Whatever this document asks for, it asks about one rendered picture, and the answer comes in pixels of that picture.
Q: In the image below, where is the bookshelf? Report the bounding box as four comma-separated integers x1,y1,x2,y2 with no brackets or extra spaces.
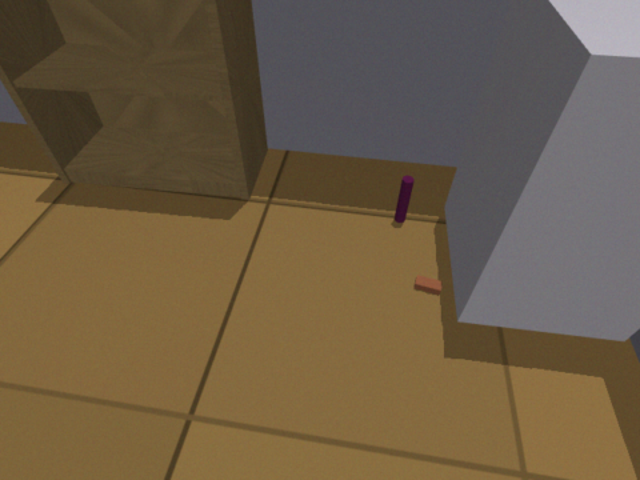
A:
0,0,268,200

